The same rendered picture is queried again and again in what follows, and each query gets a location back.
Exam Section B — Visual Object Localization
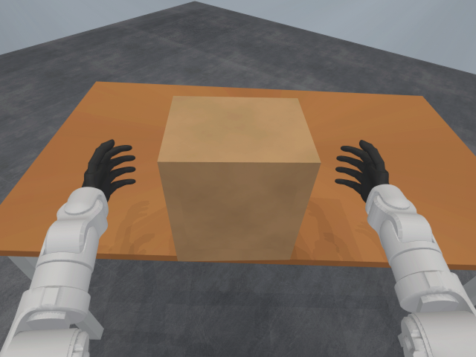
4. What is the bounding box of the right robot hand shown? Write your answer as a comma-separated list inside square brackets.
[335, 140, 389, 203]

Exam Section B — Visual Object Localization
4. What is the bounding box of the left robot hand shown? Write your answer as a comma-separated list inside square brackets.
[82, 139, 135, 202]

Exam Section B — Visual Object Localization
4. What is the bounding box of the robot right forearm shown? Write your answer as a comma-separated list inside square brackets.
[365, 184, 476, 316]

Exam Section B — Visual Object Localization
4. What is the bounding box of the carton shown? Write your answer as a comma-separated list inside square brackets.
[157, 96, 321, 261]

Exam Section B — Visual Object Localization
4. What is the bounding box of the left robot upper arm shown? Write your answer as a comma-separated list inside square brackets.
[4, 328, 89, 357]

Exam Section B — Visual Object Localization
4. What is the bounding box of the right robot upper arm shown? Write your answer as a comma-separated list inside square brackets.
[401, 310, 476, 357]

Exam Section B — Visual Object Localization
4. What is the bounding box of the table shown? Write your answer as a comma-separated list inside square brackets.
[0, 81, 476, 347]

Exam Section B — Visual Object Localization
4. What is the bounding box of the robot left forearm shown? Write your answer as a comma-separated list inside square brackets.
[0, 187, 109, 357]

